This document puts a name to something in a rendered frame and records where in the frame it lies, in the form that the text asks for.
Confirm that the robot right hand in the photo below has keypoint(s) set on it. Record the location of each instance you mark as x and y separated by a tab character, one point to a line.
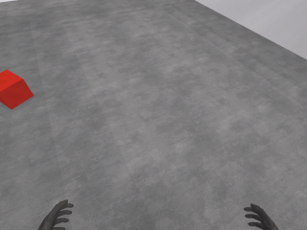
265	223

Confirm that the robot left hand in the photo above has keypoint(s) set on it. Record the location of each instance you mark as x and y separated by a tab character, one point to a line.
52	218

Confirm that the carton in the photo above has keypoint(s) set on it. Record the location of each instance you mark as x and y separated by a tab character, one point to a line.
13	90

